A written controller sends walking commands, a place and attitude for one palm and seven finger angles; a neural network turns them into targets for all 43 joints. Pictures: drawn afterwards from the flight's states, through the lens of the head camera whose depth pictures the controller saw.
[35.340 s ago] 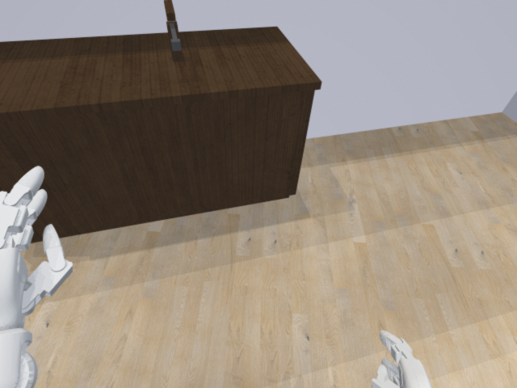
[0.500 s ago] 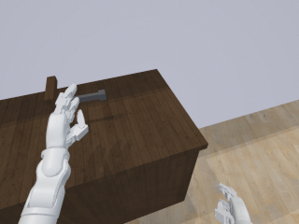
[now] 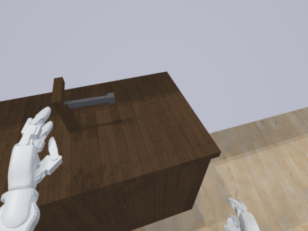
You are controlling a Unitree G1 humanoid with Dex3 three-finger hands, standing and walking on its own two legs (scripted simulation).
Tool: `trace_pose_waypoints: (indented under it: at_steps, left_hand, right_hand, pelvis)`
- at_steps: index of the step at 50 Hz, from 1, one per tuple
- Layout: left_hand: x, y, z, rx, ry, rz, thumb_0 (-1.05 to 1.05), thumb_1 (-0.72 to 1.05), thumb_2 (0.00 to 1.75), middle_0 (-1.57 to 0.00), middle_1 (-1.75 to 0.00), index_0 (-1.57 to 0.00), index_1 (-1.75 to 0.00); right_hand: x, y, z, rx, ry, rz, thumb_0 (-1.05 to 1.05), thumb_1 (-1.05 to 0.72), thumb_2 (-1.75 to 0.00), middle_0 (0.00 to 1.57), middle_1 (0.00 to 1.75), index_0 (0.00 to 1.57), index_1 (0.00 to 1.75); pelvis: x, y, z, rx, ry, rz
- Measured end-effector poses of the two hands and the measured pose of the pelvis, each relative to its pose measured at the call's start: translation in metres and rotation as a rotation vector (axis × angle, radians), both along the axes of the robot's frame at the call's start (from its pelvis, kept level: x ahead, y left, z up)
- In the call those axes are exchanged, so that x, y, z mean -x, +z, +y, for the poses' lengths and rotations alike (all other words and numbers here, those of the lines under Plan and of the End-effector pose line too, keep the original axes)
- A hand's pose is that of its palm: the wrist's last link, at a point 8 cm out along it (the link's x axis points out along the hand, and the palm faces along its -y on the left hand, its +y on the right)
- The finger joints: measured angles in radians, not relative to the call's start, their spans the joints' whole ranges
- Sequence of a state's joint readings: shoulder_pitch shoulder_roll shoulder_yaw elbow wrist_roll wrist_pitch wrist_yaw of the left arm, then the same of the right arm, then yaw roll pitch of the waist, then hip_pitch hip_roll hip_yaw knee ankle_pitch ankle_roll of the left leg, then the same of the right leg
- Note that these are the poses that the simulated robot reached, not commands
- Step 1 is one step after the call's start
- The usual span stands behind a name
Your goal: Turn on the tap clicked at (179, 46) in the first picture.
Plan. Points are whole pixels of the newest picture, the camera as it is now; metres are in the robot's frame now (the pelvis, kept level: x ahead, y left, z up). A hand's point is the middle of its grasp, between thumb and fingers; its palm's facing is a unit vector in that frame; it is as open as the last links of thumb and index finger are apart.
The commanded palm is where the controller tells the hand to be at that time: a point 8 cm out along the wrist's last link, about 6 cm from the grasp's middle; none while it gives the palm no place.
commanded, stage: draw the hand back beside the body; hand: left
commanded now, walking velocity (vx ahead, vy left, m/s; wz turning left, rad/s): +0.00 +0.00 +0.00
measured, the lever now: (111, 98) +0.52 +0.22 +0.05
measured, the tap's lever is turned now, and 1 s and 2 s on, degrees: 86 86 86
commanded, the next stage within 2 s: step back with the hand held close in 0.34 s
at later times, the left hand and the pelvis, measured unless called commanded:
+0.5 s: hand (49, 161) +0.20 +0.23 +0.16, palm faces +0.40 -0.86 -0.33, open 7.4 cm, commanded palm +0.16 +0.28 +0.17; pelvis +0.00 +0.00 +0.00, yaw +1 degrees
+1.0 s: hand (19, 188) +0.14 +0.26 +0.16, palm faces +0.38 -0.81 -0.45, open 7.4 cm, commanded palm +0.09 +0.30 +0.17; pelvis -0.07 +0.02 -0.01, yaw +0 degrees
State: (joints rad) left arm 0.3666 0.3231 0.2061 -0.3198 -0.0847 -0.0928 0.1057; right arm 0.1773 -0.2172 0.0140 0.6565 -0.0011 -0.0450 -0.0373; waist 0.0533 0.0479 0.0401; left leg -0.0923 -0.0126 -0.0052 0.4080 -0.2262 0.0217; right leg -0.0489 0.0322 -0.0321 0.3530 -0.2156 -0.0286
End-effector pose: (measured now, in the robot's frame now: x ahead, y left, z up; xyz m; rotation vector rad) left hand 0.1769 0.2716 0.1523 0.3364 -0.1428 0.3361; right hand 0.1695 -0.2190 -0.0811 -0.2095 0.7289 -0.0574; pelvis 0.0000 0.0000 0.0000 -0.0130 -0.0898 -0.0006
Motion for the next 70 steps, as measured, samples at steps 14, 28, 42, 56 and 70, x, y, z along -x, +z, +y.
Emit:
trace_pose_waypoints:
  at_steps: [14, 28, 42, 56, 70]
  left_hand:
    - [0.020, 0.010, 0.010, -0.025, 0.074, -0.030, 0.01, 0.89, 0.90, -0.21, -0.30, -0.21, -0.30]
    - [0.020, 0.031, 0.010, -0.108, 0.052, -0.084, 0.01, 0.89, 0.90, -0.22, -0.30, -0.21, -0.30]
    - [0.044, 0.004, 0.009, -0.121, -0.044, 0.045, 0.01, 0.89, 0.90, -0.22, -0.30, -0.21, -0.30]
    - [0.090, 0.011, 0.029, -0.170, 0.050, -0.047, 0.01, 0.89, 0.90, -0.21, -0.30, -0.21, -0.30]
    - [0.109, 0.018, 0.034, -0.203, -0.012, -0.166, 0.01, 0.89, 0.90, -0.22, -0.30, -0.21, -0.30]
  right_hand:
    - [-0.016, 0.001, 0.005, -0.006, 0.031, -0.041, 0.01, -0.91, -0.90, 0.20, 0.30, 0.20, 0.30]
    - [-0.011, 0.002, 0.001, -0.009, 0.013, -0.039, 0.01, -0.91, -0.90, 0.20, 0.30, 0.20, 0.30]
    - [0.041, 0.000, -0.011, 0.048, -0.085, 0.015, 0.01, -0.91, -0.90, 0.20, 0.30, 0.20, 0.30]
    - [0.086, -0.015, 0.009, 0.031, -0.064, 0.020, 0.01, -0.91, -0.90, 0.20, 0.30, 0.20, 0.30]
    - [0.118, -0.011, 0.009, 0.096, -0.072, 0.025, 0.01, -0.91, -0.90, 0.20, 0.30, 0.20, 0.30]
  pelvis:
    - [0.001, -0.002, 0.000, 0.000, 0.015, 0.001]
    - [0.004, -0.002, -0.005, 0.008, 0.004, 0.022]
    - [0.043, -0.006, 0.010, 0.003, -0.017, 0.084]
    - [0.078, -0.015, 0.017, 0.011, 0.001, 0.089]
    - [0.107, -0.024, 0.023, 0.035, 0.023, 0.087]
